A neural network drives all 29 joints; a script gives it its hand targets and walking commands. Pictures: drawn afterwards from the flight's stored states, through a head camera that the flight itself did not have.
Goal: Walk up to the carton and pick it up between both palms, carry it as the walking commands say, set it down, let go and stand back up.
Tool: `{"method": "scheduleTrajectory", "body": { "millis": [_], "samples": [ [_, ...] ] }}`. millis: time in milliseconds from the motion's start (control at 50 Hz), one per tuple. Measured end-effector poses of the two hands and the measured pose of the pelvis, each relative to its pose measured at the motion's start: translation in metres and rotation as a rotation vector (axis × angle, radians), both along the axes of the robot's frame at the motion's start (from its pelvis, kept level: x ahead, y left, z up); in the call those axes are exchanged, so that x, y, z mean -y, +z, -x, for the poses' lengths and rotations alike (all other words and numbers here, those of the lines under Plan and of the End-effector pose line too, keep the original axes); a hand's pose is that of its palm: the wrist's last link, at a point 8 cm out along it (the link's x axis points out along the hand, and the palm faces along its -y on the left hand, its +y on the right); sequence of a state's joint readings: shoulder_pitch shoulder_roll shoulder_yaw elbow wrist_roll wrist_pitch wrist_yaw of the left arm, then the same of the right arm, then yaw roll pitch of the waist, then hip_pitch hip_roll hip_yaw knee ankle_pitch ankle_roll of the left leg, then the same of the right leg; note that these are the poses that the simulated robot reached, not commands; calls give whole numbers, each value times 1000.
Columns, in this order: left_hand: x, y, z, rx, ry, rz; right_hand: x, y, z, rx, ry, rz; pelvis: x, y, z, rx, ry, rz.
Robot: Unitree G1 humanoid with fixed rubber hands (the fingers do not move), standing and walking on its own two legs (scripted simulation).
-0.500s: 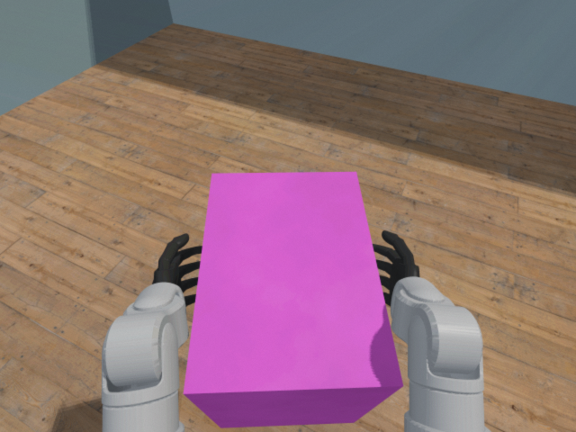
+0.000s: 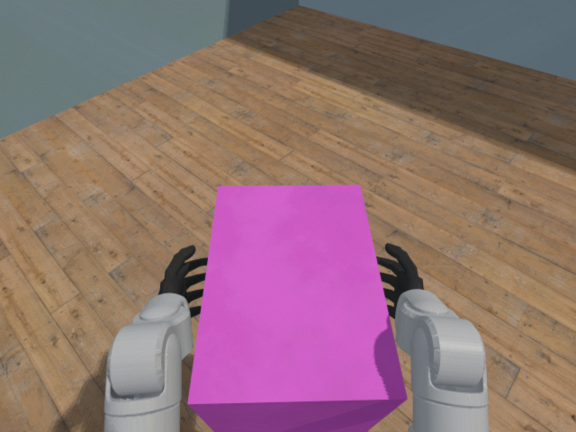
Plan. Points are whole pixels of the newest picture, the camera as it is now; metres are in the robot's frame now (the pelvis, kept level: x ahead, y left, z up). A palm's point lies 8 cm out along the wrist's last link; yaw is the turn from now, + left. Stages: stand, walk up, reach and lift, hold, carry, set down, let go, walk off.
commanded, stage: carry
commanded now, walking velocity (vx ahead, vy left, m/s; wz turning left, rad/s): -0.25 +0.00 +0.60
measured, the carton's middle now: (290, 316) +0.29 -0.01 +0.00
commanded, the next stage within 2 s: none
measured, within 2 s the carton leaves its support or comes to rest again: neither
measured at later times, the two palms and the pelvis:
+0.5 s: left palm out of the picture +0.01 +0.27 +0.07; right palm out of the picture +0.13 +0.01 +0.07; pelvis -0.18 +0.03 +0.00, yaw +19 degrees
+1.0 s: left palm out of the picture -0.18 +0.29 +0.07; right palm out of the picture +0.00 +0.07 +0.07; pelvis -0.31 +0.01 -0.01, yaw +39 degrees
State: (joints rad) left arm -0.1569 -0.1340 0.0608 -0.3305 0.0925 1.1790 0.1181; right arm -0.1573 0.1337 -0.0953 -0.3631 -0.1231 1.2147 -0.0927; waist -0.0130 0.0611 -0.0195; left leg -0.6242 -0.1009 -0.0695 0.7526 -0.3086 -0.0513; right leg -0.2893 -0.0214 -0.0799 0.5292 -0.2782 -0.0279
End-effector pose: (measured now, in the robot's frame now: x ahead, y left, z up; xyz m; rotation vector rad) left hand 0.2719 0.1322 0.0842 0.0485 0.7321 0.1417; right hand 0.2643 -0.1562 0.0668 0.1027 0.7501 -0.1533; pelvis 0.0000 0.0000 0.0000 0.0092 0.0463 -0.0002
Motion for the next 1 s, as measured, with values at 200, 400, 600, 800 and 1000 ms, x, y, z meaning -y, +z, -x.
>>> {"method": "scheduleTrajectory", "body": {
  "millis": [200,400,600,800,1000],
  "samples": [
    [-44,7,76,43,125,23,-45,11,41,43,106,3,-13,-4,66,7,143,-56],
    [-131,-28,210,-31,389,110,-147,-5,105,-31,379,100,-32,-6,146,7,282,19],
    [-130,-4,291,52,484,55,-158,10,159,52,473,47,-14,-6,206,-14,397,37],
    [-111,11,348,12,497,4,-143,14,208,15,495,1,1,3,250,-11,513,-40],
    [-160,-12,454,38,713,63,-223,4,267,38,699,51,-8,-11,309,-25,671,-29]
  ]
}}
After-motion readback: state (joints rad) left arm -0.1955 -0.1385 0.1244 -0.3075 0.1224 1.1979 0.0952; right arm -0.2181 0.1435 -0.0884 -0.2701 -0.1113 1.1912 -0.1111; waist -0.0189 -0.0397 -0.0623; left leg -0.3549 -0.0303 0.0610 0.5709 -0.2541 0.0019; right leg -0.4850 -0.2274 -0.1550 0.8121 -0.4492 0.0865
